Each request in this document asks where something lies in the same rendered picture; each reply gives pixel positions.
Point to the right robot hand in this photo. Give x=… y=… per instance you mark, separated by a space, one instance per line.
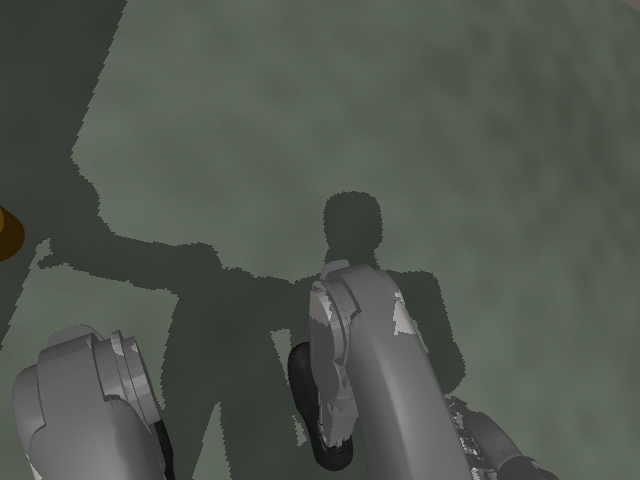
x=489 y=447

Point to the right robot foot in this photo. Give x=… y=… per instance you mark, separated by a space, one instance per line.
x=305 y=394

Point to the right robot arm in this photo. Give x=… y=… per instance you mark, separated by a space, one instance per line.
x=523 y=468

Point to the can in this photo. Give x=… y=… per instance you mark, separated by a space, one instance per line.
x=12 y=234

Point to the left robot foot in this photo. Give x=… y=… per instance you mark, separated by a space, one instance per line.
x=166 y=449

